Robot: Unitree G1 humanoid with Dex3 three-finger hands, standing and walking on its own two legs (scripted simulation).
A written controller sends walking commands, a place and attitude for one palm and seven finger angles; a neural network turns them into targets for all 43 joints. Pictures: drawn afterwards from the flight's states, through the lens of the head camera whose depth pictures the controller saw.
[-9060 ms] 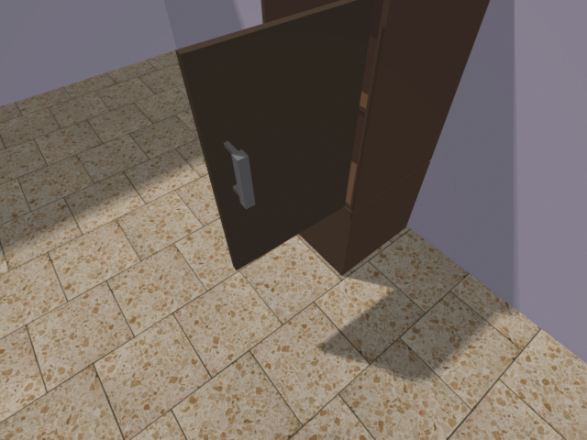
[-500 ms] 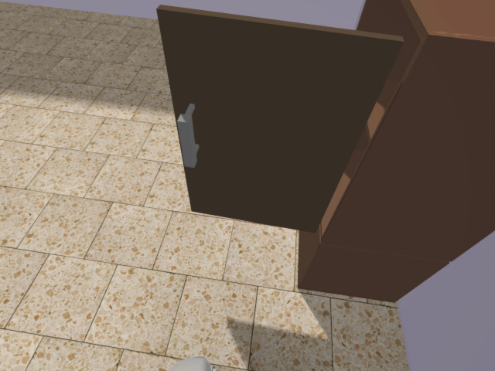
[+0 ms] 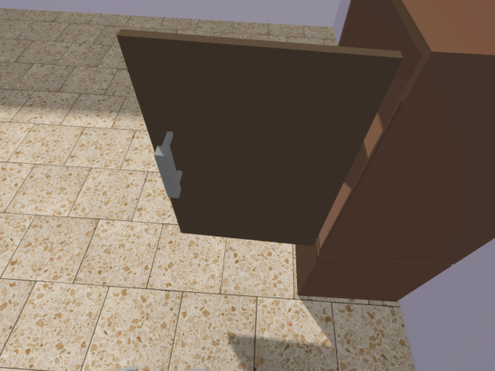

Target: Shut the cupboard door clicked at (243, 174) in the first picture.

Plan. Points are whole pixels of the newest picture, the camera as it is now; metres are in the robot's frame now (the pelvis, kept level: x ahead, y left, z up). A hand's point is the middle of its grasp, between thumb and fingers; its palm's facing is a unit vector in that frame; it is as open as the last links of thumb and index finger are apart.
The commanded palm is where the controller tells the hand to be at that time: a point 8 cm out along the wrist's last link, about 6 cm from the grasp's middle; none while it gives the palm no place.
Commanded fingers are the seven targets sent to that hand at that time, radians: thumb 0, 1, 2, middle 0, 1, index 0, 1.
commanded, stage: come to a stop and stand still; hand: left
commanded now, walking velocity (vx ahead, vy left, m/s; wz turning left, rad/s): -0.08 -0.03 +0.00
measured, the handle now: (171, 165) +0.47 +0.17 +0.01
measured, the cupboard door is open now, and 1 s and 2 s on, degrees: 88 88 88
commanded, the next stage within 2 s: look again from close up in 0.88 s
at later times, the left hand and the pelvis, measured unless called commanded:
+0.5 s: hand out of the picture +0.01 +0.20 -0.17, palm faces -0.04 -0.97 -0.25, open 7.4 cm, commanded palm none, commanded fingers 0.00 0.90 0.90 -0.20 -0.30 -0.20 -0.30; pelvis -0.04 +0.01 +0.00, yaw +0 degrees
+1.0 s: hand out of the picture -0.05 +0.19 -0.17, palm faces -0.03 -0.97 -0.23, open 7.4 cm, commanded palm none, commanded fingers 0.00 0.90 0.90 -0.20 -0.30 -0.20 -0.30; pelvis -0.06 -0.01 +0.01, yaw +0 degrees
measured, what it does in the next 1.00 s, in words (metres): steps on the spot: right foot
